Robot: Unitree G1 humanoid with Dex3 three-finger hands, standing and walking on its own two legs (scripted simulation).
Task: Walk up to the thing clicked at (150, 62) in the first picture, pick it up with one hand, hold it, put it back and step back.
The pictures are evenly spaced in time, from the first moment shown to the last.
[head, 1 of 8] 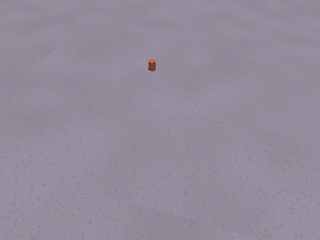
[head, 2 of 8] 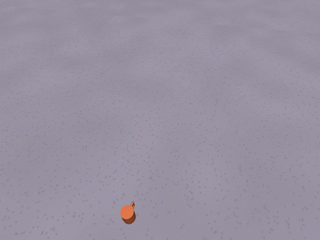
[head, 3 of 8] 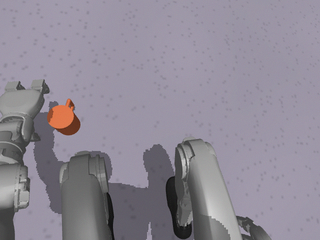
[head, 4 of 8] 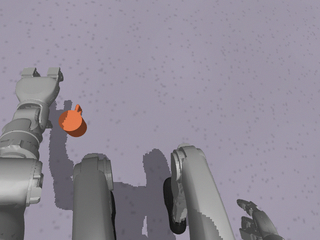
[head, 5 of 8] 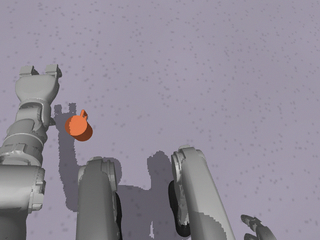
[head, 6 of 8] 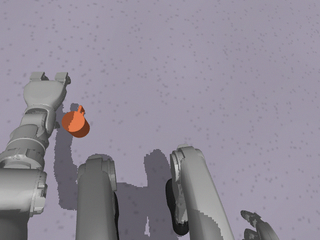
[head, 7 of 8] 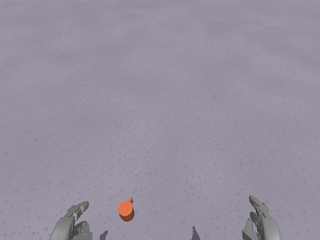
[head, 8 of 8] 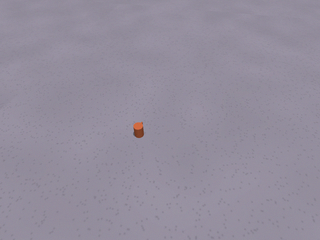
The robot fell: no
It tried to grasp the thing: yes
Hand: left
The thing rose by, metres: 0.00
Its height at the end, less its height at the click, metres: +0.00
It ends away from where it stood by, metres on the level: 0.00
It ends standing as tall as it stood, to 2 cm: yes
